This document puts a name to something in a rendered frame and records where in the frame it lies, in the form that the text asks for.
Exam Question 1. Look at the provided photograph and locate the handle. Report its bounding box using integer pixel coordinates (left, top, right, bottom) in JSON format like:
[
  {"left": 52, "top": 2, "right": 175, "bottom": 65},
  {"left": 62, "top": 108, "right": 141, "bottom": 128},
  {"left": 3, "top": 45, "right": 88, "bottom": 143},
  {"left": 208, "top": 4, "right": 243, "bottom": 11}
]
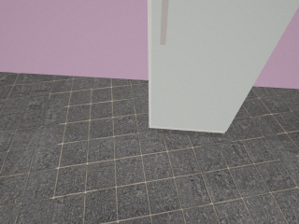
[{"left": 160, "top": 0, "right": 169, "bottom": 45}]

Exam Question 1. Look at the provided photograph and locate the fridge door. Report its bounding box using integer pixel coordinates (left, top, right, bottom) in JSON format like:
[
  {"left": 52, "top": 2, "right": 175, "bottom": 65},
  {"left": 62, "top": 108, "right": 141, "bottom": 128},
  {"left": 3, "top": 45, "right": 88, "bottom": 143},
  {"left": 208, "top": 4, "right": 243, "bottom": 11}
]
[{"left": 151, "top": 0, "right": 299, "bottom": 132}]

